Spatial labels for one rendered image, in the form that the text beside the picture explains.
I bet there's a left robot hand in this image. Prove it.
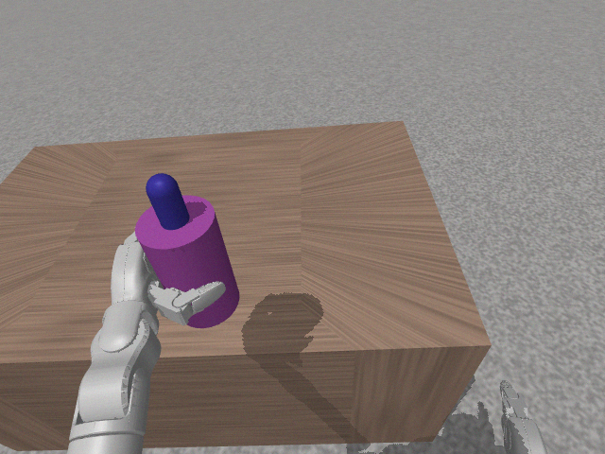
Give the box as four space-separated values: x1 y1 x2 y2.
111 232 226 325

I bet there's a right robot hand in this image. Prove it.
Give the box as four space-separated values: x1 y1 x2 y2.
500 380 548 454

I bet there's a bottle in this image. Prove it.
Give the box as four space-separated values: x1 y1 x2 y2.
135 173 239 328

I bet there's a left robot arm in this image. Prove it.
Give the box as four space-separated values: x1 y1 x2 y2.
67 301 161 454

